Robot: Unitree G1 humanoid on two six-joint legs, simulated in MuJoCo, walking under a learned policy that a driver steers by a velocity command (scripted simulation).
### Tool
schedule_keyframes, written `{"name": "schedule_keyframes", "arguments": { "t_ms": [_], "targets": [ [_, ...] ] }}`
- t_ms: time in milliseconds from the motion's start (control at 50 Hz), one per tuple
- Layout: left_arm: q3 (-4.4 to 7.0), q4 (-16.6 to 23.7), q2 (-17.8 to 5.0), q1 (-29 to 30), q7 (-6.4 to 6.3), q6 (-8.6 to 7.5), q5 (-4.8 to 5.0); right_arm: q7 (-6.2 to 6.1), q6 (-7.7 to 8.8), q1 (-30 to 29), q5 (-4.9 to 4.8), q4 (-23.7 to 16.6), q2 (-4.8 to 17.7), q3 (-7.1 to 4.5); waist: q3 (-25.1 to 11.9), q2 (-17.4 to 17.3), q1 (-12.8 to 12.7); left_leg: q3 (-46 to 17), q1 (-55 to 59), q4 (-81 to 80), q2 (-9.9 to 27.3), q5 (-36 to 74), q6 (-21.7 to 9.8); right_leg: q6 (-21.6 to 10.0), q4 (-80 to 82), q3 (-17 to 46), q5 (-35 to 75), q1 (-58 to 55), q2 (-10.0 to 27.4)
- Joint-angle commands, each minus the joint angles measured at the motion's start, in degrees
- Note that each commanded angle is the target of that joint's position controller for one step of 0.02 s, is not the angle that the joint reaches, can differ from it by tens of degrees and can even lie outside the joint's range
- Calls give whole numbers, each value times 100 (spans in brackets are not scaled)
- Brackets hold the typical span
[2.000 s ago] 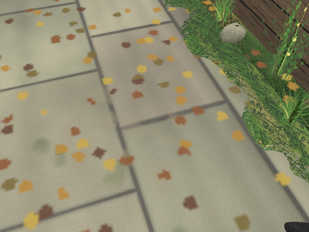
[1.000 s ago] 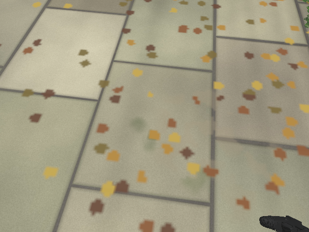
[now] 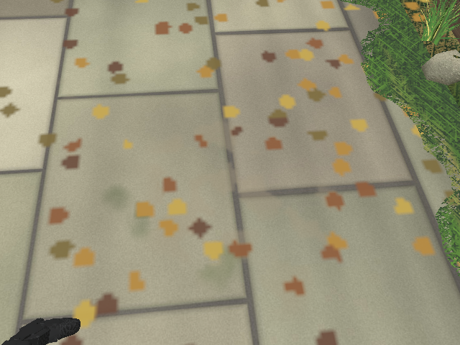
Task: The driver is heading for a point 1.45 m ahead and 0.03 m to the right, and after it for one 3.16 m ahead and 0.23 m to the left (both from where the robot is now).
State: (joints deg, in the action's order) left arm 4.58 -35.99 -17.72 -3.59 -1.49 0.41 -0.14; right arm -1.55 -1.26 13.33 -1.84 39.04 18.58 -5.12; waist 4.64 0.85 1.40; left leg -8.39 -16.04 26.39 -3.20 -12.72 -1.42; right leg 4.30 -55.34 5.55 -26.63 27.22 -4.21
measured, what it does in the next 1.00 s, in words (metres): walks ahead: right foot, then left foot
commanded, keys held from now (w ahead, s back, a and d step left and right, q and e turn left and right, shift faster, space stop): q+shift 0.08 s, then w+q+shift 0.12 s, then w+shift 0.04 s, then w+e+shift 0.76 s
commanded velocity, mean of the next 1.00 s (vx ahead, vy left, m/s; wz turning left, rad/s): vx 0.69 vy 0.00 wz -0.15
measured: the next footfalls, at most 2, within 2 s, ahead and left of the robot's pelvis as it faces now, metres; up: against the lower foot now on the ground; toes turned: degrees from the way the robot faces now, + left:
right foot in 0.18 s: +0.10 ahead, -0.12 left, +0.00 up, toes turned +21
left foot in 0.56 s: +0.21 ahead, +0.17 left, +0.00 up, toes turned +9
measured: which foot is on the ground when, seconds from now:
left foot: down 0.00-0.18, up 0.20-0.54, down 0.56-1.00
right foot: up 0.00-0.16, down 0.18-0.56, up 0.58-1.00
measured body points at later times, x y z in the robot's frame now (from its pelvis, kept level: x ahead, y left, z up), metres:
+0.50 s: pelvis +0.12 +0.01 +0.00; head +0.15 -0.01 +0.45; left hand -0.01 +0.27 -0.11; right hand +0.40 -0.15 -0.08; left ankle +0.16 +0.17 -0.71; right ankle +0.06 -0.14 -0.74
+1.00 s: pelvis +0.46 +0.04 -0.05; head +0.50 +0.04 +0.40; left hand +0.76 +0.22 -0.10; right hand +0.33 -0.20 -0.17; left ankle +0.19 +0.18 -0.72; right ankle +0.61 -0.02 -0.73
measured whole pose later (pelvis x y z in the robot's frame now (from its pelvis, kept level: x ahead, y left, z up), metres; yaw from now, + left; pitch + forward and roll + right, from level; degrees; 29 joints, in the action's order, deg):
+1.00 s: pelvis +0.46 +0.04 -0.05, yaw -11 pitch +2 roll +1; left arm 1.2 -36.1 -17.9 2.2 5.2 -0.8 -1.2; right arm -1.5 3.7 31.0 2.4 51.6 15.0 -1.7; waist 2.7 1.4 3.1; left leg 17.9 15.1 24.1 2.2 -19.9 3.6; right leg -11.5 -42.9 -9.8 -8.7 37.3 -2.4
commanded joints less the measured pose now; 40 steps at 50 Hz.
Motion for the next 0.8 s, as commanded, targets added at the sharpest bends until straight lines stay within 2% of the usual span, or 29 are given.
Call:
{"name": "schedule_keyframes", "arguments": {
  "t_ms": [20,80,120,140,160,180,200,220,240,260,280,300,320,340,360,400,460,500,520,540,560,580,600,620,640,680,700,720,800],
  "targets": [
    [50,367,-211,126,42,-144,48,-113,-61,-303,-10,-545,1062,-330,-1232,-776,-91,-1562,1361,-270,1144,3060,-1015,122,897,54,393,239,-103],
    [92,298,-317,12,80,-177,57,-102,-123,-447,-18,-647,1104,-358,-1207,-1015,-81,-1865,866,-247,1026,2565,-901,98,1571,82,710,-346,-206],
    [140,253,-432,-166,150,-237,147,-80,-124,-478,-74,-701,1002,-313,-1288,-1073,-101,-2137,304,-516,853,-361,-829,-23,2185,48,871,-1012,-151],
    [177,205,-452,-310,174,-281,224,-54,-105,-556,-61,-730,974,-274,-1114,-1151,-216,-2260,-225,-638,740,-1803,-771,-99,2578,-24,1027,-1514,-114],
    [233,121,-492,-580,163,-327,276,-34,-70,-665,-34,-769,896,-217,-898,-1172,-433,-2275,-914,-529,597,-2524,-654,-198,2973,-57,1158,-2208,-14],
    [332,15,-720,-1099,107,-372,286,-15,-19,-655,7,-809,616,-112,-888,-805,-672,-1923,-1799,290,296,-2940,-376,-404,3372,429,714,-3148,589],
    [383,-4,-1136,-1580,64,-411,118,16,32,-438,19,-889,40,60,-1224,440,-638,-802,-2588,2187,-394,-2761,-104,-929,4011,2353,-1105,-3811,2031],
    [413,13,-1426,-1285,160,-528,-206,28,175,-601,-62,-1202,201,53,-538,1169,-338,-630,-3459,3249,12,-1904,-53,-1486,4744,4262,-2552,-2984,2741],
    [331,149,-1085,-884,143,-602,-148,24,231,-614,-42,-1094,593,-16,-170,939,-238,-435,-3561,3725,359,-1394,-19,-1585,4790,3956,-2605,-2564,2669],
    [211,100,-720,-891,125,-620,-32,26,261,-484,49,-897,710,-48,-57,599,-244,-277,-3402,3897,432,-967,46,-1482,4699,3217,-2104,-2379,2327],
    [143,33,-572,-1100,135,-620,21,44,319,-317,149,-758,584,-15,-172,386,-251,-158,-3170,3999,426,-722,53,-1357,4651,2710,-1697,-2295,2002],
    [122,-82,-604,-1332,139,-625,52,78,395,-431,165,-803,438,33,5,350,-302,-67,-3193,3975,470,-445,48,-1369,4727,2409,-1415,-2142,1825],
    [102,-374,-704,-1647,203,-527,-279,373,237,-858,791,-821,502,44,147,-97,-408,84,-2895,3879,227,-53,57,-1258,4857,2038,-1346,-1519,1578],
    [128,-413,-776,-1667,248,-505,-226,502,187,-776,767,-861,355,75,151,322,-298,366,-2750,3650,331,119,90,-1267,4864,1847,-1069,-1443,1408],
    [120,-441,-749,-1687,283,-498,-129,558,177,-775,697,-843,345,105,62,540,-309,589,-2609,3411,427,225,153,-1306,4888,1713,-795,-1427,1278],
    [117,-504,-715,-1846,301,-483,-74,593,211,-1068,533,-923,277,184,42,838,-430,813,-2248,2551,475,245,321,-1400,4949,1603,-293,-1354,1191],
    [197,-631,-945,-2064,274,-428,-111,574,295,-1510,397,-1020,177,266,-42,967,-606,989,-1350,1210,248,-206,416,-1457,4803,1470,95,-1314,1169],
    [217,-723,-977,-2123,267,-382,-107,484,339,-1464,348,-1013,228,249,-66,976,-544,1015,-568,579,131,-452,333,-1507,4645,1639,56,-1157,1297],
    [214,-752,-941,-2079,261,-367,-100,397,381,-1202,315,-940,262,229,-118,900,-391,975,5,229,123,-249,258,-1499,4474,1715,246,-1019,1339],
    [203,-769,-887,-1971,256,-373,-73,285,447,-647,325,-762,354,182,-289,650,-64,943,1004,-218,130,12,144,-1412,3956,1548,799,-686,1190],
    [170,-768,-744,-1905,283,-441,-28,156,530,242,413,-516,645,63,-841,226,384,694,2520,-146,397,-153,43,-1282,2750,1167,1389,-32,792],
    [34,-586,-283,-1764,279,-531,29,59,564,1406,559,-420,1157,-75,-1776,-813,982,-826,3877,-498,1891,-2212,-117,-1155,737,472,650,783,323],
    [-64,-231,6,-1640,244,-544,222,11,490,1447,608,-322,1657,-190,-1842,-2012,819,-3152,3844,-1473,2925,-3961,-444,-1025,-640,-95,-196,2151,-80],
    [-24,-353,-297,-1445,212,-427,64,18,497,963,589,-385,1120,-77,-1172,-1022,557,-3006,3013,-1404,2862,-3790,-508,-1060,-1457,62,348,2340,417],
    [6,-407,-344,-1282,292,-377,-41,49,520,645,545,-410,644,63,-763,-574,374,-2081,2492,-1299,2527,-2922,-441,-1034,-1512,13,782,2281,614],
    [0,-568,-245,-1261,453,-255,-138,80,549,632,489,-262,216,197,-360,-510,181,-621,1969,-1499,1952,-1402,-255,-931,-1461,-133,1112,2074,905],
    [-29,-499,-159,-1221,517,-185,-172,69,582,660,425,-160,254,190,-281,-846,107,-384,1817,-1661,1901,-1258,-259,-870,-1528,-225,1208,2135,952],
    [-54,-425,-127,-1050,573,-132,-184,93,637,757,381,-57,240,184,-131,-944,86,-176,1711,-1766,1905,-933,-304,-845,-1630,-223,1357,2259,1035],
    [-142,-97,-45,-216,686,-69,-164,151,781,984,373,308,51,231,311,-597,-48,1050,1615,-1975,1782,804,-247,-860,-1508,-340,2034,2721,1023]
  ]
}}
